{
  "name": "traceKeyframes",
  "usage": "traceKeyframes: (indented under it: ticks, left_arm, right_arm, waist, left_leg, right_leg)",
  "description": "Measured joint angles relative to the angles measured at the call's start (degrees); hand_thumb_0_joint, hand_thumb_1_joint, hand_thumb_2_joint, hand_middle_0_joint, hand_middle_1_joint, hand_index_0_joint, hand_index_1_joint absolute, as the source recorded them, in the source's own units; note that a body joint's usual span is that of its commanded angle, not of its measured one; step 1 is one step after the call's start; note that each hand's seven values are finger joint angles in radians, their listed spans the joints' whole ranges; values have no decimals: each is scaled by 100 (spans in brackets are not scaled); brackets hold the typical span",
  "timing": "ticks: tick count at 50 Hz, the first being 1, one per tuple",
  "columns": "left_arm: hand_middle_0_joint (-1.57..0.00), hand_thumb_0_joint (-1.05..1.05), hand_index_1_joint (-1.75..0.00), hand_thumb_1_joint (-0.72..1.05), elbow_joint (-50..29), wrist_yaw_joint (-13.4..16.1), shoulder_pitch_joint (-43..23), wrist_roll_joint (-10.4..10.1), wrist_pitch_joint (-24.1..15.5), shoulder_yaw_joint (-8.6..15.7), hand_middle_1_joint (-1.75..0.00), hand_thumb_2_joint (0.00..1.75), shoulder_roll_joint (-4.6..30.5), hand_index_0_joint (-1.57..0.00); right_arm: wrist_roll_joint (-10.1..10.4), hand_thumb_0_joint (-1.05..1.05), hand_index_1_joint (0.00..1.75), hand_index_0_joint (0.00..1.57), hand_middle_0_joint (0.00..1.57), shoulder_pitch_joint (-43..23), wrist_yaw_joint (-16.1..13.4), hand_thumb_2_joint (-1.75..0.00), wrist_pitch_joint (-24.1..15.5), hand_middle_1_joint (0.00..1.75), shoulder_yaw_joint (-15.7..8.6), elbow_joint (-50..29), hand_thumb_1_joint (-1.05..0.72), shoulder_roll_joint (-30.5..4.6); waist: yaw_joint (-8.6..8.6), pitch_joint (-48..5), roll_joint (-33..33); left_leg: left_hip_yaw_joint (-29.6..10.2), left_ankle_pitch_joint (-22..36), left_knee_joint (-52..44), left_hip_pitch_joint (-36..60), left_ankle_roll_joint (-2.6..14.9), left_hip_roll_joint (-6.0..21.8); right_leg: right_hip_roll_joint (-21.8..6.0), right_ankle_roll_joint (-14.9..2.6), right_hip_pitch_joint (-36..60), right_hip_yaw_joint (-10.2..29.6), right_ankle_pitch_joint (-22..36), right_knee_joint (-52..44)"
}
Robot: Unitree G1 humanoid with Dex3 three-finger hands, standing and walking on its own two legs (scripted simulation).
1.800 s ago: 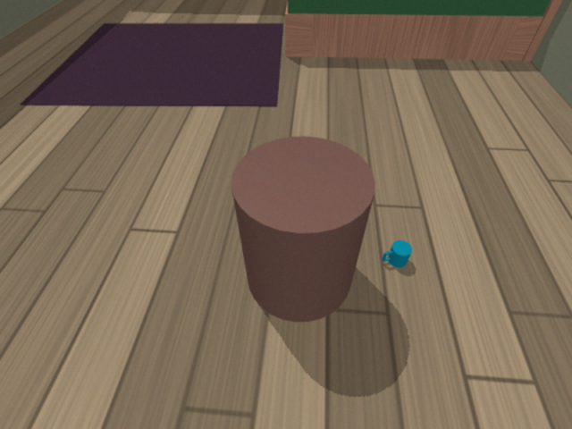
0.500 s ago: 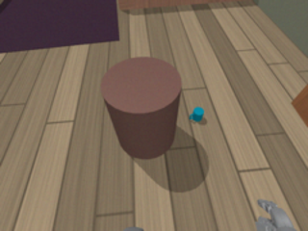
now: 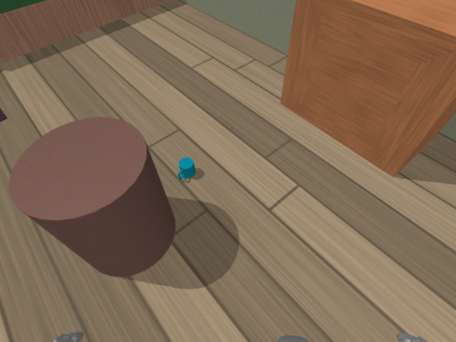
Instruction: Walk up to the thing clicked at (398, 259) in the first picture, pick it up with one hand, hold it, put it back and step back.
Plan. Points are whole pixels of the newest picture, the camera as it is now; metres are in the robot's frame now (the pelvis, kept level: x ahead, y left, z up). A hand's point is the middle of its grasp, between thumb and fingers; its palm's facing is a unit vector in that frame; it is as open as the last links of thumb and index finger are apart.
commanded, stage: walk up
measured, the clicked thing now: (185, 170) +1.03 +0.23 -0.73
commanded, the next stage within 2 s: none
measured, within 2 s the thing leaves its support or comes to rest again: neither
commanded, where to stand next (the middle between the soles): +0.08 -0.03 m, yaw -74 degrees
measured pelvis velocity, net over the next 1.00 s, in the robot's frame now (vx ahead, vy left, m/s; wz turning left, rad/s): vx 0.06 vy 0.02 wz -0.90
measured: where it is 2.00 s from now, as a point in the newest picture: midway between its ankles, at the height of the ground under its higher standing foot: outside the picture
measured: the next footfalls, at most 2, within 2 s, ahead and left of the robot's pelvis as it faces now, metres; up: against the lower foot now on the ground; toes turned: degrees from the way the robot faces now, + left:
right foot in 0.04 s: +0.05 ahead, -0.14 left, +0.00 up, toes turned -6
left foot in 0.36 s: +0.19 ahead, +0.09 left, +0.00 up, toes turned -23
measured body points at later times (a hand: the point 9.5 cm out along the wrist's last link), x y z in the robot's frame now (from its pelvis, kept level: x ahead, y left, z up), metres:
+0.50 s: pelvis +0.06 +0.03 -0.01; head +0.11 +0.03 +0.44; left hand +0.33 +0.25 -0.12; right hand -0.02 -0.30 -0.09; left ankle +0.15 +0.11 -0.74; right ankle -0.02 -0.08 -0.66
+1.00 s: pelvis +0.06 +0.02 -0.03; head +0.08 -0.02 +0.42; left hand +0.37 +0.14 -0.12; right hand -0.12 -0.25 -0.14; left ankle +0.18 +0.07 -0.72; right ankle -0.02 -0.09 -0.74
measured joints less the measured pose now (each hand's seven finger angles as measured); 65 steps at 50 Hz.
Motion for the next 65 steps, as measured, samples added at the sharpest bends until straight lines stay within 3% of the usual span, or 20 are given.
traceKeyframes:
  ticks: [2,3,4,7,10,16,19,20,23,26,33,37,38,39,42,50,53,56,59,65]
  left_arm:
    - [-20,1,-30,91,-110,21,-39,2,-78,-8,-30,90,-6,-20]
    - [-20,1,-30,91,-159,44,-80,14,-141,-6,-30,90,-37,-20]
    - [-20,0,-30,91,-225,74,-122,30,-200,-11,-30,90,-82,-20]
    - [-20,0,-30,91,-454,160,-55,-17,-298,-55,-30,90,-172,-20]
    - [-21,0,-30,91,-540,224,57,-69,-236,-150,-30,90,-237,-20]
    - [-21,0,-30,90,-722,205,96,-7,-108,-182,-30,90,-240,-20]
    - [-21,0,-30,90,-757,220,22,-34,-33,-134,-30,90,-126,-21]
    - [-21,0,-30,90,-717,252,-33,-33,-3,-88,-30,90,-78,-21]
    - [-21,0,-30,91,-549,280,-110,-13,50,-22,-30,90,70,-20]
    - [-21,0,-30,91,-443,151,-114,-101,90,63,-30,90,194,-20]
    - [-21,0,-30,91,-453,-17,-30,-152,108,29,-30,90,143,-20]
    - [-21,0,-30,91,-423,40,24,-127,-4,7,-30,90,94,-20]
    - [-21,0,-30,91,-407,69,21,-102,-68,17,-30,90,50,-20]
    - [-21,0,-30,91,-405,106,16,-69,-120,17,-30,90,-10,-20]
    - [-21,0,-30,91,-436,185,108,-76,-182,-72,-30,90,-145,-20]
    - [-21,0,-30,90,-457,346,228,-77,-222,-167,-30,90,-201,-21]
    - [-21,0,-30,90,-431,379,118,-138,-153,-142,-30,90,-103,-21]
    - [-21,0,-30,91,-261,460,-27,-137,-87,-127,-30,90,-83,-20]
    - [-21,0,-30,91,-125,400,-45,-154,-131,-69,-30,90,22,-20]
    - [-21,0,-30,91,36,234,67,-146,-205,17,-30,90,46,-20]
  right_arm:
    - [28,1,30,20,21,100,15,-90,44,30,-15,-17,-90,-62]
    - [54,1,30,20,21,137,14,-90,68,30,-28,-2,-90,-113]
    - [82,1,30,20,21,155,7,-90,101,30,-44,41,-90,-154]
    - [143,1,30,20,21,70,-10,-90,196,30,23,174,-90,-148]
    - [180,1,30,20,21,3,18,-90,110,30,120,156,-90,-114]
    - [136,1,30,20,21,-74,-103,-90,-31,30,191,13,-90,-102]
    - [78,1,30,20,21,-47,-236,-90,-191,30,178,-52,-90,-71]
    - [56,1,30,20,21,-65,-275,-90,-204,30,193,-62,-90,-21]
    - [71,1,30,20,21,-167,-284,-90,-174,30,252,-66,-90,90]
    - [59,1,30,21,21,-114,-306,-90,-210,30,291,-98,-90,135]
    - [86,0,30,21,21,227,-278,-90,-271,30,241,-383,-90,-219]
    - [96,0,30,21,21,324,-246,-90,-137,30,194,-487,-89,-359]
    - [120,0,30,21,21,330,-245,-90,-96,30,175,-487,-90,-403]
    - [153,1,30,21,21,288,-260,-90,-35,30,152,-433,-90,-412]
    - [241,1,30,20,21,113,-336,-90,111,30,194,-210,-90,-310]
    - [183,1,30,20,21,44,-331,-90,-78,30,395,-66,-90,-17]
    - [103,1,30,20,21,36,-342,-90,-198,30,378,-56,-90,87]
    - [76,1,30,21,21,6,-285,-90,-242,30,416,-27,-90,134]
    - [65,1,30,21,21,-1,-297,-90,-273,30,427,7,-90,182]
    - [-31,1,30,21,21,212,-246,-90,-310,30,358,-62,-89,-113]
  waist:
    - [-35,-49,65]
    - [-44,-36,184]
    - [-45,7,314]
    - [146,49,323]
    - [204,17,303]
    - [309,-41,134]
    - [276,-33,-83]
    - [286,-1,-210]
    - [232,132,-321]
    - [186,160,-405]
    - [162,200,-228]
    - [89,118,-59]
    - [87,129,60]
    - [79,175,160]
    - [230,183,162]
    - [375,17,22]
    - [331,43,-206]
    - [306,105,-260]
    - [239,145,-307]
    - [163,73,-183]
  left_leg:
    - [172,-261,399,-115,-62,150]
    - [171,-444,746,-218,-101,318]
    - [-77,-604,1202,-365,-165,408]
    - [-1179,-1340,2443,-877,-412,-33]
    - [-1704,-1155,2632,-1239,-496,-178]
    - [-2008,-518,1795,-1439,-425,-294]
    - [-1910,345,900,-1116,-311,-420]
    - [-1749,299,983,-1119,-280,-406]
    - [-1441,175,924,-957,-221,-127]
    - [-1197,318,526,-754,-227,52]
    - [-630,152,623,-703,-266,439]
    - [-443,-257,1344,-959,-388,775]
    - [-512,-402,1687,-1097,-333,910]
    - [-782,-747,2107,-1256,-303,888]
    - [-1450,-1393,3105,-1628,-310,325]
    - [-1695,-953,2454,-1661,-128,-276]
    - [-1606,-331,1747,-1381,-105,-469]
    - [-1418,-369,1810,-1344,-117,-301]
    - [-1289,-230,1499,-1167,-129,-108]
    - [-1045,-91,1161,-1010,-181,186]
  right_leg:
    - [70,-108,269,-113,-42,-425]
    - [189,-95,342,-117,252,-556]
    - [317,-60,349,-110,291,-475]
    - [510,-76,339,289,218,-316]
    - [648,-40,491,644,323,-531]
    - [835,120,404,1338,226,-363]
    - [895,220,153,1646,-30,194]
    - [926,197,-35,1686,-310,629]
    - [1021,214,-638,1105,-791,2243]
    - [778,195,-882,664,-426,2826]
    - [170,199,-546,322,-451,1414]
    - [236,-16,-31,49,-174,176]
    - [352,-5,21,27,16,64]
    - [440,12,-27,37,-21,223]
    - [536,-23,-140,366,-80,426]
    - [750,60,-334,980,-79,610]
    - [726,125,-537,1196,-243,1020]
    - [927,15,-857,1153,-805,2003]
    - [866,-10,-1051,841,-705,2774]
    - [437,40,-551,441,-888,1466]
